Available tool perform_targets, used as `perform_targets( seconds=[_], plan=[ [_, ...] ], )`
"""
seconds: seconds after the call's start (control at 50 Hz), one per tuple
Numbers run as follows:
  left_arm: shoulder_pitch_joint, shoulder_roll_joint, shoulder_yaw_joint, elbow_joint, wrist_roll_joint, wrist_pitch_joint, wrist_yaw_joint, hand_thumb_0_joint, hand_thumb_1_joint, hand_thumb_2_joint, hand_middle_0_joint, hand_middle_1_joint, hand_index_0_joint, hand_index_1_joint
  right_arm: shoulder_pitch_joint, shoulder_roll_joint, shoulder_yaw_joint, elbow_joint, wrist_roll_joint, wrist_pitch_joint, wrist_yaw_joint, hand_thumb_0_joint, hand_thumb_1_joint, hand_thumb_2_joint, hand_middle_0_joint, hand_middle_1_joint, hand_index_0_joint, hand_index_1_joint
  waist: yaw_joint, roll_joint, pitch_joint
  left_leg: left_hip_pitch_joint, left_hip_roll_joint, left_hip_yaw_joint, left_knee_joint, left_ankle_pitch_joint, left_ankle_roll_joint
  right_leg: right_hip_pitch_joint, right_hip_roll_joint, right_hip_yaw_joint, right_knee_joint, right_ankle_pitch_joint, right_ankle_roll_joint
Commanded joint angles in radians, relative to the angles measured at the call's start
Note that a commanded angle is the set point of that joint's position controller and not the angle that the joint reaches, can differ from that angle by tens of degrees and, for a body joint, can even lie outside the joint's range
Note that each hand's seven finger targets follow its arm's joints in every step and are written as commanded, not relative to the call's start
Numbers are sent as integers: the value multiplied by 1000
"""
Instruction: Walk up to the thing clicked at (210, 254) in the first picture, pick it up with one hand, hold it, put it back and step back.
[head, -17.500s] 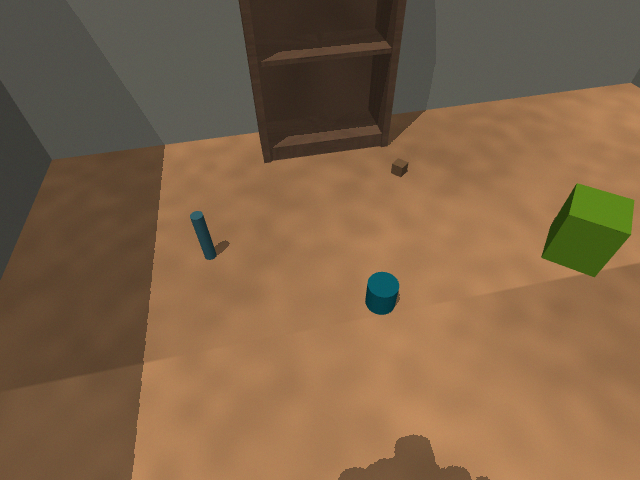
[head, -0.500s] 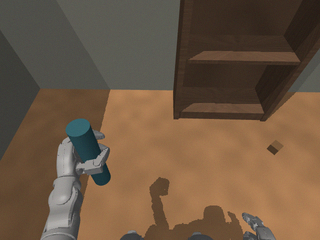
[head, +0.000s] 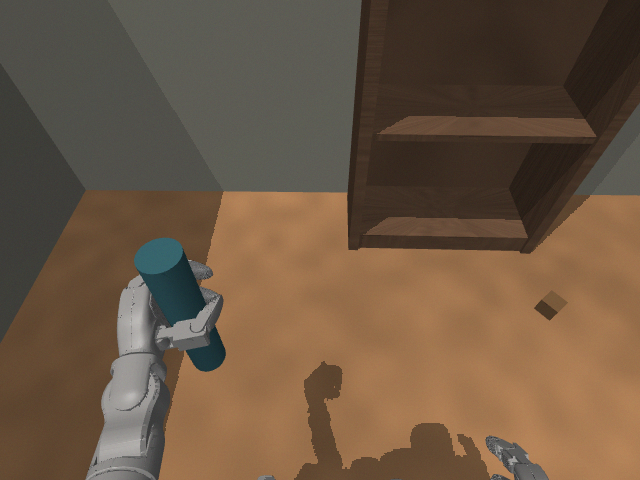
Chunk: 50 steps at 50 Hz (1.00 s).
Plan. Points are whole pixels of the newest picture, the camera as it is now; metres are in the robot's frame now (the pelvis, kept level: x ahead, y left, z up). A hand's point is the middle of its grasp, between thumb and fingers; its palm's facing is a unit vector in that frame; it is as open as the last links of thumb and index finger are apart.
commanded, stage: hold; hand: left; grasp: from the side
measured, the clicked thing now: (188, 314) +0.33 +0.18 +0.02
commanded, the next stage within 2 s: none
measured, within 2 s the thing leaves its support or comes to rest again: neither
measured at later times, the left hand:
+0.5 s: hand (196, 312) +0.32 +0.16 +0.05, palm faces +0.12 -0.99 -0.02, open 6.5 cm
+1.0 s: hand (190, 312) +0.31 +0.17 +0.06, palm faces +0.12 -0.99 -0.02, open 6.5 cm
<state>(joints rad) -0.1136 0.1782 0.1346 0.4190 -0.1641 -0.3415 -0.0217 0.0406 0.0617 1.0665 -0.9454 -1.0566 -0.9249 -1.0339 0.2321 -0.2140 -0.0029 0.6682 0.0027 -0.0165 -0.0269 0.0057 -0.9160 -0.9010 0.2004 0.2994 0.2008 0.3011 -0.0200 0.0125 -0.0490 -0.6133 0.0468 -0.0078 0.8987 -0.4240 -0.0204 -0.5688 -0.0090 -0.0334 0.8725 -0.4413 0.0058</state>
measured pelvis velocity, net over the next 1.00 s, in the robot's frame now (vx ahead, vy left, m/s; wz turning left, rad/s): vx -0.01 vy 0.00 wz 0.00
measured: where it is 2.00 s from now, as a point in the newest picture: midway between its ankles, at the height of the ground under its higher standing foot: outside the picture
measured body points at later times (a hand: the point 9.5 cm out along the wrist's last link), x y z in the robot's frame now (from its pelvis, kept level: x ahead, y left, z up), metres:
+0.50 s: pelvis -0.01 +0.00 +0.01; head +0.03 +0.00 +0.46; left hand +0.31 +0.22 +0.06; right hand +0.13 -0.25 -0.10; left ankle +0.02 +0.13 -0.69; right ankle +0.00 -0.12 -0.69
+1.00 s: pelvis -0.01 +0.00 +0.01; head +0.02 +0.00 +0.46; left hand +0.30 +0.22 +0.07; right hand +0.12 -0.25 -0.10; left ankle +0.02 +0.13 -0.69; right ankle +0.00 -0.12 -0.69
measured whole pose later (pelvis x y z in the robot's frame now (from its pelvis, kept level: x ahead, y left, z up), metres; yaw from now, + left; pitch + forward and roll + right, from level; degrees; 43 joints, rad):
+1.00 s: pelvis -0.01 +0.00 +0.01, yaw +0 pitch +5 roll -1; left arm -0.12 0.18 0.13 0.45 -0.16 -0.36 -0.03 0.04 0.06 1.06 -0.94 -1.06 -0.92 -1.04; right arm 0.22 -0.22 0.00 0.68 0.01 -0.03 -0.03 0.01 -0.91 -0.90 0.20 0.30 0.20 0.30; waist -0.02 0.01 -0.02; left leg -0.53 0.04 -0.01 0.82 -0.37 -0.03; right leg -0.50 -0.01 -0.03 0.81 -0.40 0.00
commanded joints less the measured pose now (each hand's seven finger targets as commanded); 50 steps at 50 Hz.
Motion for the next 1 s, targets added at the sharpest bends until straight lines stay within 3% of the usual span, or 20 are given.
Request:
perform_targets(
  seconds=[0.0, 0.02, 0.08, 0.1, 0.12, 0.18, 0.26, 0.32, 0.34, 0.46, 0.5, 0.58, 0.66, 0.7, 0.72, 0.78, 0.82, 0.88, 0.94, 0.98],
  plan=[
    [-313, 166, 74, -296, -3, -99, 10, 0, 457, 1160, -1269, -1317, -1279, -1313, -11, -138, -48, -119, -1, -41, -8, 0, -914, -900, 200, 300, 200, 300, 4, 41, -316, 201, -31, 0, -124, 292, 19, 120, 23, 1, -120, 335, -13],
    [-277, 144, 51, -266, 3, -95, 6, 0, 475, 1155, -1274, -1320, -1285, -1314, -19, -135, -44, -126, -1, -39, -10, 0, -913, -900, 200, 300, 200, 300, -1, 35, -284, 198, -34, 3, -132, 277, 19, 119, 21, 2, -130, 324, -12],
    [-283, 146, 68, -287, -8, -101, 8, 0, 468, 1160, -1282, -1327, -1293, -1321, -28, -136, -46, -131, 0, -44, -8, 0, -916, -900, 200, 300, 200, 300, 3, 18, -296, 198, -35, 5, -136, 267, 21, 145, 21, 4, -138, 325, -9],
    [-279, 122, 41, -282, -10, -96, 3, 0, 466, 1163, -1275, -1329, -1287, -1322, -33, -131, -40, -135, 0, -44, -9, 0, -916, -901, 200, 300, 200, 300, -3, 25, -289, 201, -36, 7, -138, 264, 21, 145, 20, 6, -143, 321, -8],
    [-307, 134, 58, -318, -15, -98, 8, 0, 479, 1168, -1274, -1332, -1285, -1326, -28, -133, -43, -136, 1, -44, -9, 0, -918, -901, 200, 300, 200, 300, -1, 18, -314, 204, -36, 7, -139, 267, 23, 158, 20, 7, -145, 331, -7],
    [-266, 109, 37, -267, -14, -89, 4, 0, 464, 1167, -1271, -1328, -1281, -1323, -32, -134, -41, -134, 2, -42, -6, 0, -914, -901, 200, 300, 200, 300, -4, 15, -284, 208, -32, 4, -150, 273, 21, 149, 24, 2, -147, 325, -10],
    [-289, 143, 53, -287, -2, -93, 9, 0, 495, 1173, -1277, -1329, -1286, -1324, -28, -133, -44, -124, 3, -44, -8, 0, -910, -900, 200, 300, 200, 300, -2, 22, -260, 212, -36, 11, -154, 270, 22, 146, 18, 6, -158, 333, -7],
    [-300, 97, 12, -252, -9, -92, -5, 0, 500, 1174, -1274, -1323, -1283, -1319, -37, -135, -42, -128, 2, -47, -8, 0, -909, -901, 200, 300, 200, 300, -22, 11, -252, 220, -34, 7, -163, 252, 23, 132, 20, 3, -165, 313, -8],
    [-342, 125, 39, -306, -15, -97, -1, 0, 502, 1165, -1271, -1325, -1281, -1319, -39, -135, -42, -126, 2, -48, -9, 0, -910, -900, 200, 300, 200, 300, -9, 27, -269, 227, -33, 6, -164, 250, 21, 145, 19, 4, -166, 311, -8],
    [-332, 154, 74, -275, -6, -112, 7, 0, 482, 1182, -1275, -1329, -1283, -1327, -44, -133, -43, -123, 0, -49, -6, 0, -911, -901, 200, 300, 200, 300, 7, 19, -267, 211, -40, 14, -170, 231, 23, 165, 11, 10, -176, 297, -6],
    [-275, 109, 46, -216, -11, -108, 1, 0, 504, 1180, -1274, -1334, -1285, -1328, -43, -132, -40, -124, 0, -47, -4, 0, -911, -901, 200, 300, 200, 300, 1, -4, -258, 205, -38, 11, -173, 235, 23, 165, 14, 5, -174, 298, -7],
    [-317, 147, 52, -272, -2, -120, -1, 0, 488, 1175, -1275, -1327, -1283, -1323, -48, -136, -44, -126, 1, -49, -6, 0, -914, -902, 200, 300, 200, 300, 2, 29, -281, 232, -39, 14, -177, 232, 21, 166, 13, 9, -179, 293, -8],
    [-314, 122, 40, -234, -9, -122, -8, 0, 472, 1179, -1271, -1333, -1280, -1328, -53, -133, -41, -125, 2, -55, -7, 0, -914, -903, 200, 300, 200, 300, -7, -5, -254, 210, -39, 12, -178, 204, 27, 155, 11, 12, -190, 277, -3],
    [-355, 167, 84, -278, -16, -130, -2, 0, 468, 1174, -1273, -1329, -1282, -1325, -55, -137, -42, -122, 5, -56, -10, 0, -914, -903, 200, 300, 200, 300, 1, 10, -258, 223, -41, 14, -189, 174, 25, 157, 8, 15, -201, 240, -4],
    [-348, 139, 49, -287, -16, -130, -6, 0, 469, 1165, -1257, -1313, -1267, -1308, -55, -130, -36, -124, 1, -54, -9, 0, -913, -903, 200, 300, 200, 300, -6, 23, -267, 221, -40, 11, -190, 176, 23, 151, 12, 9, -195, 239, -7],
    [-294, 113, 47, -225, -20, -122, -6, 0, 510, 1194, -1265, -1335, -1276, -1329, -49, -134, -39, -119, 3, -58, -5, 0, -909, -902, 200, 300, 200, 300, -2, 12, -245, 214, -38, 8, -190, 175, 20, 143, 17, 3, -191, 237, -9],
    [-372, 167, 66, -309, -13, -131, -5, 0, 512, 1197, -1271, -1329, -1279, -1327, -46, -138, -42, -115, 4, -57, -9, 0, -904, -902, 200, 300, 200, 300, 1, 35, -264, 229, -39, 12, -191, 187, 19, 150, 13, 8, -195, 251, -10],
    [-288, 106, 30, -200, -16, -113, -13, 0, 486, 1183, -1268, -1325, -1278, -1321, -47, -136, -39, -113, 5, -58, -8, 0, -907, -901, 200, 300, 200, 300, -11, -8, -220, 218, -36, 8, -195, 187, 22, 139, 16, 3, -195, 248, -7],
    [-366, 150, 58, -279, -18, -121, -6, 0, 493, 1179, -1264, -1318, -1272, -1315, -46, -137, -43, -111, 6, -58, -9, 0, -910, -903, 200, 300, 200, 300, 1, 22, -250, 229, -36, 8, -196, 194, 19, 149, 15, 3, -194, 252, -10],
    [-341, 127, 34, -266, -12, -111, -4, 0, 490, 1178, -1265, -1314, -1273, -1312, -39, -133, -40, -112, 3, -59, -8, 0, -909, -903, 199, 300, 200, 300, -4, 11, -251, 228, -37, 10, -193, 193, 19, 151, 15, 3, -199, 251, -9]
  ],
)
